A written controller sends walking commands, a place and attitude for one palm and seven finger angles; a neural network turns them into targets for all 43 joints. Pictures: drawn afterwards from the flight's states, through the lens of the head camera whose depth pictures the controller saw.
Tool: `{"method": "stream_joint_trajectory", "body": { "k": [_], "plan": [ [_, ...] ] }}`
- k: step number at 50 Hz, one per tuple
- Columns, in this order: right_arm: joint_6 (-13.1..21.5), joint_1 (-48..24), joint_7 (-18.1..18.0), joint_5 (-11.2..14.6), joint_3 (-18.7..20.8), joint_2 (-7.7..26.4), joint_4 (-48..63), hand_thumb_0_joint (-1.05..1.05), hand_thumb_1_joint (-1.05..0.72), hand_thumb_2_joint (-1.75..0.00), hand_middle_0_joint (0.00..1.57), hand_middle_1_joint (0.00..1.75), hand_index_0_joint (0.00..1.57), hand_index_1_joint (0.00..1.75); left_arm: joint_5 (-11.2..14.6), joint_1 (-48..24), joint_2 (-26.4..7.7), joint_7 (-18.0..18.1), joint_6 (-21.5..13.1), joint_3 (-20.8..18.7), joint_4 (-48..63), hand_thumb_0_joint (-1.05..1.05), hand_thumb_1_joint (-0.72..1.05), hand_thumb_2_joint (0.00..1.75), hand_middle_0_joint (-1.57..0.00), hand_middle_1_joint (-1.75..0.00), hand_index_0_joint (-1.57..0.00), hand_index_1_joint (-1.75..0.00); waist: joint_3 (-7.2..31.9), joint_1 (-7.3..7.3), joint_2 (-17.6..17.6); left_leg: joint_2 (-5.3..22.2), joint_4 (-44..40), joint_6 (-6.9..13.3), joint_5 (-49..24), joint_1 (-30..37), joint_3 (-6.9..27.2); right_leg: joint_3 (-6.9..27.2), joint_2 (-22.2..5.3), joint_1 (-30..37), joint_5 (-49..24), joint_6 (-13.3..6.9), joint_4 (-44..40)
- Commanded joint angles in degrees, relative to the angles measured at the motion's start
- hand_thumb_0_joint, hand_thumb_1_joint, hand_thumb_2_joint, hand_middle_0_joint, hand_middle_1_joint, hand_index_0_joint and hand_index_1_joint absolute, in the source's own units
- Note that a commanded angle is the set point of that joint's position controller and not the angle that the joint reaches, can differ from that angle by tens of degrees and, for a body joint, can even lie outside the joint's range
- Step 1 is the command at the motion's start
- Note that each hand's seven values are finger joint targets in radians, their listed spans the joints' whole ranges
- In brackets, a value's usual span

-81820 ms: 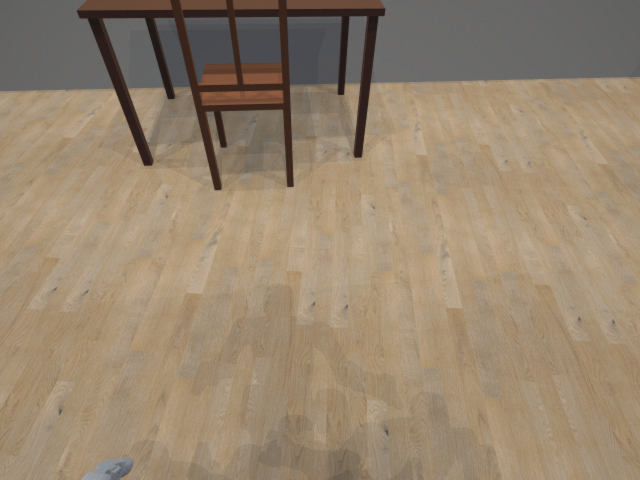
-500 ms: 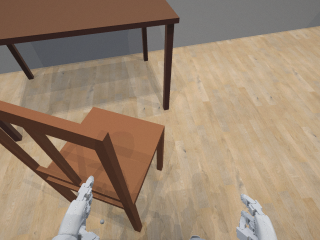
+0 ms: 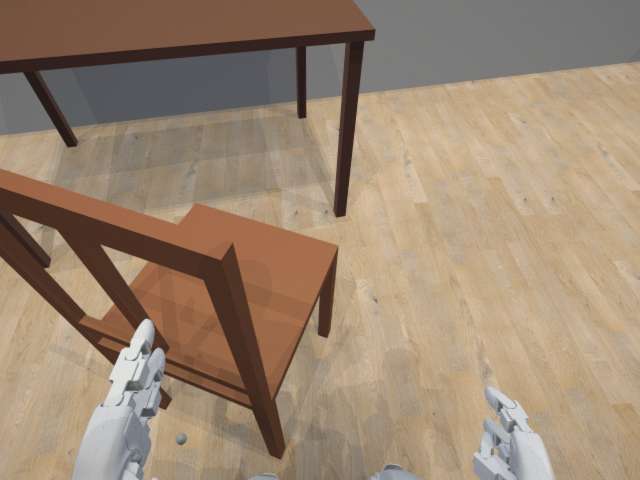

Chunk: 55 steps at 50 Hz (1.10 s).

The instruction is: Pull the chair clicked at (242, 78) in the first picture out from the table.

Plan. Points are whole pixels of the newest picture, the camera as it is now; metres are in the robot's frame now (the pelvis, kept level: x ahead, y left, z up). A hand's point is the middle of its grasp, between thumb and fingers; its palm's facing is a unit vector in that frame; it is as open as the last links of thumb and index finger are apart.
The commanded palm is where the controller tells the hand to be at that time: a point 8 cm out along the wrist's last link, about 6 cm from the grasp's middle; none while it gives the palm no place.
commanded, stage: draw the hand back to the body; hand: left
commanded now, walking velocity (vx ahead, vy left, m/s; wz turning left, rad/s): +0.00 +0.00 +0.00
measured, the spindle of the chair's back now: (126, 302) +0.34 +0.29 +0.00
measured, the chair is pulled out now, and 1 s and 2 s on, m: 0.51 0.51 0.51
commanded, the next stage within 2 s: step back with the hand held close in 1.38 s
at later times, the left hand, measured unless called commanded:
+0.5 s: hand (100, 404) +0.17 +0.20 +0.13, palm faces +0.24 -0.90 -0.35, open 16.1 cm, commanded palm +0.14 +0.26 +0.16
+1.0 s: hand out of the picture +0.21 +0.26 +0.24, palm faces +0.47 -0.78 -0.42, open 9.5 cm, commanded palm +0.17 +0.30 +0.25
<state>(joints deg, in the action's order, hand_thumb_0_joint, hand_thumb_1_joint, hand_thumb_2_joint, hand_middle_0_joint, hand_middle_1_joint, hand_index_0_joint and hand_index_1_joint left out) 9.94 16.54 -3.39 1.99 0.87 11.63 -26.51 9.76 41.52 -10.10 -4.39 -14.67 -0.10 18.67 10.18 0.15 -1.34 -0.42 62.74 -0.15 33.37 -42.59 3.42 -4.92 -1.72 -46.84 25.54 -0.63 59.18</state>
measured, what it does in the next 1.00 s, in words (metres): rises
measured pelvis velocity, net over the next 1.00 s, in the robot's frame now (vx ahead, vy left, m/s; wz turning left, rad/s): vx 0.03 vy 0.00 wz -0.01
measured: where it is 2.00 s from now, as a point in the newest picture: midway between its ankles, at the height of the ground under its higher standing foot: outside the picture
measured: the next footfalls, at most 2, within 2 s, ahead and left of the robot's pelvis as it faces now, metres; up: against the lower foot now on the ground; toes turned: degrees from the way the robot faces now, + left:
none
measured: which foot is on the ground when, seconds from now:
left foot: down 0.00-1.00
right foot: down 0.00-1.00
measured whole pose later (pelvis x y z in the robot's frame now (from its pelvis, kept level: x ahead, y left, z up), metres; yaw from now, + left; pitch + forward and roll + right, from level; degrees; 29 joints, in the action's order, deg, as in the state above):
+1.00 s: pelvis +0.03 +0.00 +0.07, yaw -1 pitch -3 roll -1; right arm 8.6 12.7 -4.9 1.1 -0.9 12.4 -35.6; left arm 3.9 29.1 -20.3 8.5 -5.9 -19.6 24.3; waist 0.7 -3.4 -4.6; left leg 0.0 27.5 0.0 19.8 -4.9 2.0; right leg -3.7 -0.7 -10.6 14.3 -0.3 27.6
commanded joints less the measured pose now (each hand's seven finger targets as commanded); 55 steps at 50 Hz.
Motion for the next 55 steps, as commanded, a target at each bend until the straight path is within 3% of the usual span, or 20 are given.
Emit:
{"method": "stream_joint_trajectory", "body": {
  "k": [1,3,4,5,8,11,12,15,16,17,19,21,25,29,36,39,42,49,53,55],
  "plan": [
    [3.37,-5.32,1.15,0.03,3.25,5.55,6.94,0.00,-0.90,-0.90,0.20,0.30,0.20,0.30,1.95,1.35,-4.73,-3.94,-15.63,-4.95,9.01,0.00,-0.55,0.20,0.00,0.00,0.00,0.00,3.91,0.31,0.32,-0.78,-7.37,-0.57,-16.02,-4.10,0.04,0.67,2.26,6.60,-7.15,-0.99,-4.18],
    [2.35,-6.30,1.42,0.62,3.23,6.20,8.71,0.00,-0.90,-0.90,0.20,0.30,0.20,0.30,2.03,3.77,-5.58,-6.08,-14.31,-5.54,7.64,0.00,-0.55,0.20,0.00,0.00,0.00,0.00,4.39,-0.15,0.26,-0.81,-9.05,0.01,-12.61,-4.06,-0.68,1.49,1.98,8.93,-3.67,-0.94,-6.16],
    [1.77,-7.22,1.30,1.04,3.27,6.36,9.84,0.00,-0.90,-0.90,0.20,0.30,0.20,0.30,2.37,5.70,-6.30,-6.81,-12.00,-6.70,7.62,0.00,-0.55,0.20,0.00,0.00,0.00,0.00,5.24,-1.15,-1.49,-0.91,-10.32,0.24,-12.28,-3.00,-1.00,1.98,1.87,11.11,-2.92,-1.04,-7.34],
    [1.29,-7.23,0.98,1.44,3.01,6.50,10.90,0.00,-0.90,-0.90,0.20,0.30,0.20,0.30,3.27,5.04,-7.15,-7.28,-9.85,-7.60,9.89,0.00,-0.55,0.20,0.00,0.00,0.00,0.00,6.60,-0.92,-1.45,-1.01,-11.18,0.50,-12.04,-1.86,-1.14,2.11,1.50,13.26,-2.75,-0.79,-8.41],
    [-0.06,-7.36,-0.75,2.10,2.59,6.22,11.91,0.00,-0.90,-0.90,0.20,0.30,0.20,0.30,5.93,2.83,-9.97,-6.94,-4.34,-12.32,14.95,0.00,-0.55,0.20,0.00,0.00,0.00,0.00,8.11,-1.05,1.56,-1.11,-12.33,1.05,-12.90,-0.53,-1.11,2.56,1.28,17.46,-3.21,-0.11,-10.93],
    [0.31,-6.58,-1.87,2.23,1.72,5.64,10.83,0.00,-0.90,-0.90,0.20,0.30,0.20,0.30,8.18,0.32,-9.76,-5.70,-3.71,-13.83,17.98,0.00,-0.51,0.22,-0.01,-0.01,-0.01,-0.01,5.22,-0.48,0.30,-1.02,-13.40,1.05,-13.96,1.17,-0.58,2.04,1.75,17.44,-4.20,0.06,-12.76],
    [0.67,-6.19,-2.09,2.22,1.63,5.57,10.16,0.00,-0.90,-0.90,0.20,0.30,0.20,0.30,8.76,-0.61,-9.86,-5.45,-4.12,-14.18,17.94,0.00,-0.48,0.24,-0.01,-0.02,-0.01,-0.02,3.94,-0.05,1.49,-0.89,-13.57,1.03,-14.07,1.59,-0.34,2.08,1.85,17.15,-4.40,0.25,-13.58],
    [1.85,-5.45,-2.16,2.19,1.36,6.19,8.37,0.00,-0.90,-0.90,0.20,0.30,0.20,0.30,8.98,-2.26,-10.00,-6.16,-5.43,-14.08,16.95,0.00,-0.37,0.29,-0.02,-0.04,-0.02,-0.04,2.84,0.73,0.12,-0.80,-14.44,1.03,-15.47,3.94,-0.07,1.87,1.92,17.44,-6.22,0.30,-14.82],
    [-0.04,-4.82,-3.84,1.34,2.24,6.13,10.39,0.00,-0.90,-0.90,0.20,0.30,0.20,0.30,-1.63,0.38,-21.17,2.98,1.48,-17.94,16.81,0.00,-0.33,0.31,-0.03,-0.05,-0.03,-0.05,5.15,-3.18,-2.27,0.43,-19.06,0.54,-15.16,5.51,-1.16,5.26,-0.15,22.27,-6.94,-1.15,-17.00],
    [-0.43,-4.80,-4.15,0.94,1.34,4.79,11.54,0.00,-0.90,-0.90,0.20,0.30,0.20,0.30,-2.62,1.56,-13.48,6.43,4.62,-13.02,19.62,0.00,-0.30,0.32,-0.04,-0.05,-0.04,-0.05,1.70,-1.22,-3.76,-0.33,-20.65,0.44,-15.17,6.60,-1.38,3.73,-0.57,22.43,-7.46,-0.94,-18.45],
    [-1.27,-4.59,-4.24,1.00,1.44,4.85,10.25,0.00,-0.90,-0.90,0.20,0.30,0.20,0.30,-4.47,2.74,-10.87,9.34,7.70,-11.13,17.86,0.00,-0.22,0.36,-0.04,-0.07,-0.04,-0.07,-0.30,-0.82,-2.21,0.03,-21.71,0.56,-16.81,8.40,-1.42,2.88,-0.44,23.44,-9.20,-0.82,-19.85],
    [-2.41,-4.93,-4.41,0.83,1.28,5.15,9.62,0.00,-0.90,-0.90,0.20,0.30,0.20,0.30,-5.38,2.52,-12.90,11.41,9.19,-12.43,18.36,0.00,-0.15,0.39,-0.05,-0.08,-0.05,-0.08,-1.14,-1.05,-1.37,0.20,-23.07,0.83,-18.10,11.13,-1.67,2.32,-0.41,25.15,-10.53,-0.62,-21.28],
    [-2.09,-6.27,-4.85,0.42,0.51,5.34,8.68,0.00,-0.90,-0.90,0.20,0.30,0.20,0.30,-6.34,-1.41,-15.91,13.96,9.52,-14.93,19.60,0.00,-0.01,0.46,-0.07,-0.11,-0.07,-0.11,-2.11,-1.29,0.61,0.24,-26.86,1.23,-19.39,15.98,-1.83,2.29,-0.59,29.34,-11.67,-0.36,-24.82],
    [-0.68,-7.43,-4.81,0.30,-0.07,5.60,7.02,0.00,-0.90,-0.90,0.20,0.30,0.20,0.30,-6.83,-5.57,-18.35,15.14,9.03,-17.67,20.70,0.00,0.14,0.53,-0.10,-0.14,-0.10,-0.14,-3.69,-1.82,-2.99,0.11,-30.39,1.08,-21.07,20.41,-1.70,2.06,-0.43,32.55,-12.98,-0.63,-27.60],
    [0.95,-8.61,-3.50,-0.36,-0.14,5.71,3.55,0.00,-0.90,-0.90,0.20,0.30,0.20,0.30,-6.58,-7.93,-17.10,14.85,7.74,-19.75,17.17,0.00,0.39,0.65,-0.13,-0.19,-0.13,-0.19,-7.01,-2.34,-1.45,0.52,-35.32,0.82,-27.30,26.05,-1.69,1.39,-0.05,37.43,-19.19,-0.50,-31.01],
    [1.23,-9.80,-2.98,-0.52,0.17,5.87,2.26,0.00,-0.90,-0.90,0.20,0.30,0.20,0.30,-6.42,-9.02,-18.28,14.56,7.04,-22.15,15.99,0.00,0.50,0.71,-0.15,-0.22,-0.15,-0.22,-7.25,-2.78,0.62,0.78,-36.83,0.81,-29.27,27.51,-1.86,1.55,0.18,39.52,-21.29,-0.49,-32.48],
    [1.56,-9.89,-2.42,-0.77,0.09,5.87,1.63,0.00,-0.90,-0.90,0.20,0.30,0.20,0.30,-6.37,-12.52,-19.63,14.44,5.88,-24.25,17.78,0.00,0.61,0.76,-0.16,-0.24,-0.16,-0.24,-6.31,-2.98,-2.36,0.74,-38.24,0.81,-30.94,29.67,-2.28,1.79,-0.03,41.35,-22.88,-0.49,-33.38],
    [1.98,-10.94,-1.64,-1.03,0.31,6.15,-0.32,0.00,-0.90,-0.90,0.20,0.30,0.20,0.30,-5.73,-18.45,-22.34,14.21,4.40,-28.97,17.44,0.00,0.86,0.88,-0.19,-0.29,-0.19,-0.29,-6.15,-3.27,-2.59,0.92,-40.24,0.59,-33.94,32.37,-2.42,1.99,0.38,44.15,-25.66,-0.61,-35.61],
    [1.13,-11.06,-0.89,-0.85,0.75,6.27,-1.02,0.00,-0.90,-0.90,0.20,0.30,0.20,0.30,-5.33,-15.76,-17.52,13.23,4.51,-25.89,11.61,0.00,0.90,0.90,-0.20,-0.30,-0.20,-0.30,-9.17,-2.90,-0.27,1.23,-41.41,0.71,-33.33,32.40,-2.96,1.63,0.34,43.15,-24.80,-0.31,-36.49],
    [0.68,-11.26,-0.60,-0.87,1.09,6.54,-1.08,0.00,-0.90,-0.90,0.20,0.30,0.20,0.30,-5.22,-15.06,-17.08,12.77,4.53,-25.39,10.90,0.00,0.90,0.90,-0.20,-0.30,-0.20,-0.30,-8.41,-2.95,0.25,1.33,-41.64,0.83,-33.88,32.79,-3.08,1.84,0.26,43.81,-25.30,-0.26,-36.93]
  ]
}}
